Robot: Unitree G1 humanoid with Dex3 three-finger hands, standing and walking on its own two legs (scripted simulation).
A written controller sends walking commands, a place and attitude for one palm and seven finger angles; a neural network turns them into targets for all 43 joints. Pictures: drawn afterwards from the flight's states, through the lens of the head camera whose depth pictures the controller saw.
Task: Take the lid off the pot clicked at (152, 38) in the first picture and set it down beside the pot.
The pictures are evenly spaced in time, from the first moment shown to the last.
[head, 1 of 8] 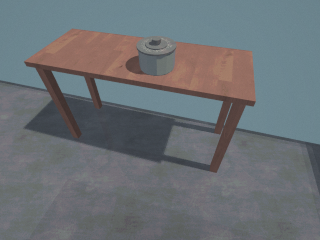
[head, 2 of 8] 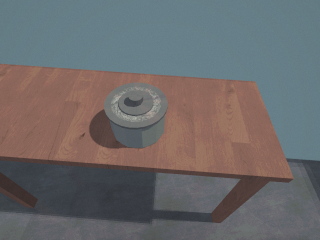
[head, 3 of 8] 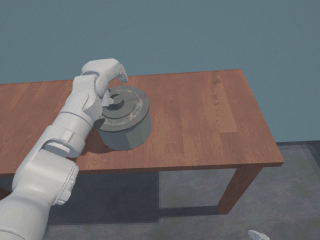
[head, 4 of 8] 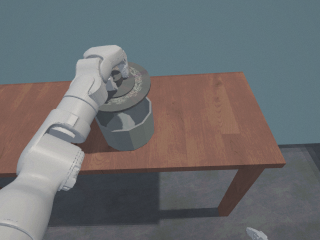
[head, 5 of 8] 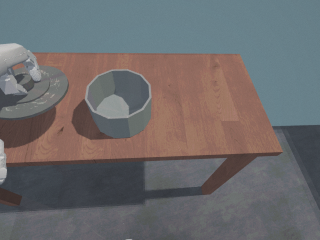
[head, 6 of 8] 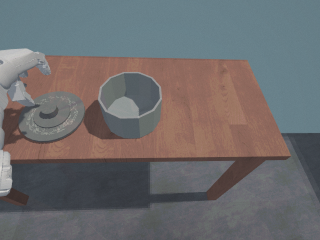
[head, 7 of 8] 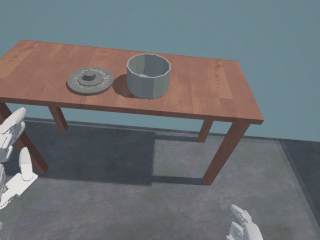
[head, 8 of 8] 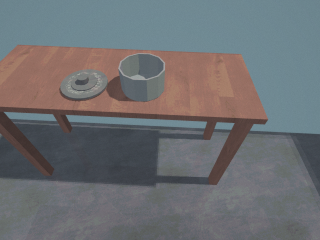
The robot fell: no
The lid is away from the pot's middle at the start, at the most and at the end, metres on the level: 0.00 0.25 0.25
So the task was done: yes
